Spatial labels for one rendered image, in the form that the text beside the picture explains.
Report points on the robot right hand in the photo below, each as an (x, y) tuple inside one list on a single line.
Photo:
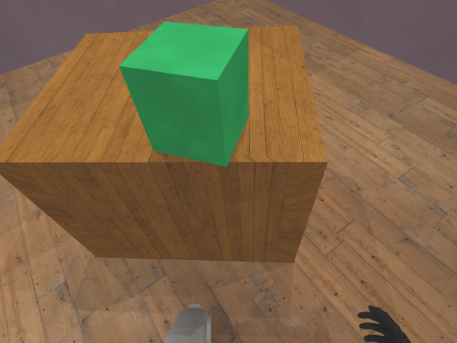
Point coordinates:
[(391, 331)]

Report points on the pedestal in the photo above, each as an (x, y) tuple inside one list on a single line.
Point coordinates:
[(81, 154)]

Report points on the carton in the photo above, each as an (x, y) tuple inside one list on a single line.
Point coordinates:
[(189, 84)]

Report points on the robot left thigh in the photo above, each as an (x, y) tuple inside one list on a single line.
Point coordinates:
[(192, 325)]

